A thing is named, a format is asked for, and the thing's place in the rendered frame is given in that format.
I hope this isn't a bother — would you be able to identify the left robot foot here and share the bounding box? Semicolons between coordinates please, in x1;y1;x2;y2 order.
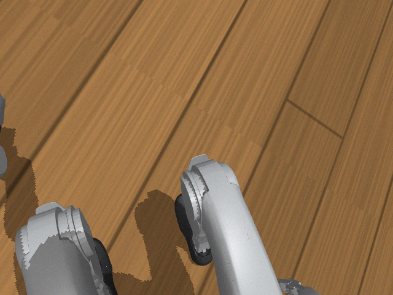
93;238;118;295

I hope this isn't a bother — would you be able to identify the right robot foot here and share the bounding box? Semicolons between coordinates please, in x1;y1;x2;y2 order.
174;194;212;266

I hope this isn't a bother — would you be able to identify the right robot hand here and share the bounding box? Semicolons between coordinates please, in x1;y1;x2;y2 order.
277;278;320;295

